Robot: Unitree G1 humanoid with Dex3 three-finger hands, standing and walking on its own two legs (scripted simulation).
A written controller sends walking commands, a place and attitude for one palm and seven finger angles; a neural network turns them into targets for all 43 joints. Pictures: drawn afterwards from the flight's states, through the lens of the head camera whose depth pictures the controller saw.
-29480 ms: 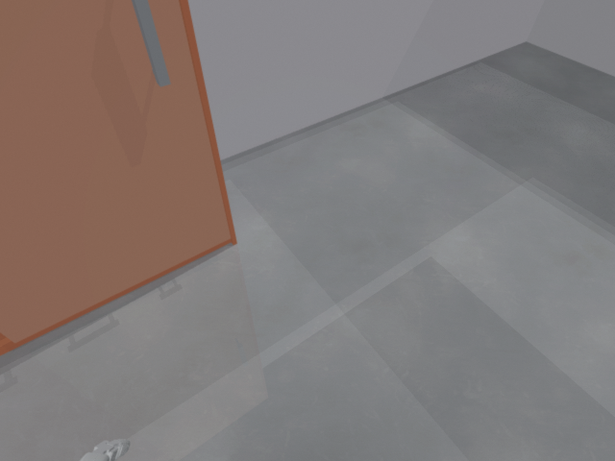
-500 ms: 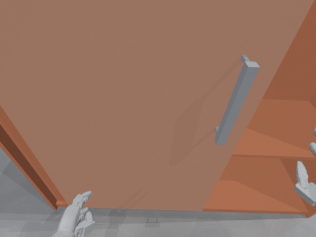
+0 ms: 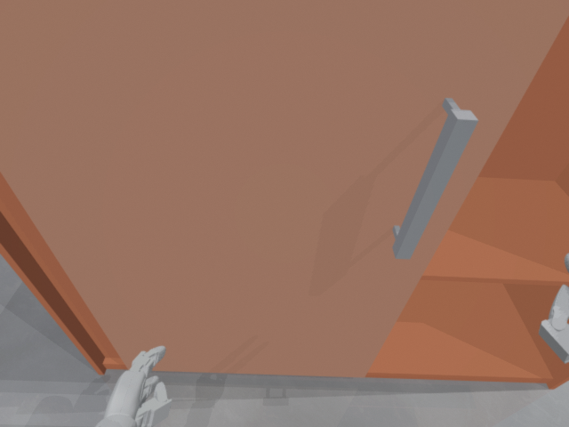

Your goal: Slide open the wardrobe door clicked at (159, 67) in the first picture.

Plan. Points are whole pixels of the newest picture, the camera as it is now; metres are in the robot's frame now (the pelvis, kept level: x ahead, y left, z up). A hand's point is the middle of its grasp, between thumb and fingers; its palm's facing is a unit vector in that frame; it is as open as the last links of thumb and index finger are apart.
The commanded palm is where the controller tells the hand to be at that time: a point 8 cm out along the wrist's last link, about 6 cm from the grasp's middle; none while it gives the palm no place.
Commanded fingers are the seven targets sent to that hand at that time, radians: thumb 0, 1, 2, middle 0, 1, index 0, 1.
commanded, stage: step back with the hand held close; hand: right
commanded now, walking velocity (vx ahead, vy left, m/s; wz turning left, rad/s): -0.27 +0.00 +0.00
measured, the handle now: (422, 187) +0.43 -0.23 +0.14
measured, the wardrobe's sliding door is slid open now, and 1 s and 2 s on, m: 0.68 0.68 0.68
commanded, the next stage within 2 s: stop stepping back and stand still in 1.04 s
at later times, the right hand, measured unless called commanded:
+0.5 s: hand out of the picture +0.15 -0.31 +0.15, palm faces +0.39 +0.78 -0.49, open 7.4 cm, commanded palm +0.09 -0.34 +0.17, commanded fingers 0.00 -0.90 -0.90 0.20 0.30 0.20 0.30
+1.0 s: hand out of the picture +0.07 -0.35 +0.18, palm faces +0.46 +0.81 -0.38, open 7.4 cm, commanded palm +0.00 -0.38 +0.17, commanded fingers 0.00 -0.90 -0.90 0.20 0.30 0.20 0.30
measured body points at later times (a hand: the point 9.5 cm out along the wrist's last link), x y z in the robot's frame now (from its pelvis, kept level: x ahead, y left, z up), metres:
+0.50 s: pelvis -0.06 -0.05 -0.02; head -0.04 -0.06 +0.43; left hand +0.12 +0.20 -0.08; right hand +0.12 -0.35 +0.18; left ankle -0.03 +0.10 -0.74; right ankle +0.03 -0.10 -0.75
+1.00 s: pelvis -0.14 -0.08 -0.01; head -0.12 -0.13 +0.44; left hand +0.04 +0.15 -0.07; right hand +0.04 -0.40 +0.19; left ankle -0.20 +0.07 -0.68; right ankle +0.02 -0.10 -0.74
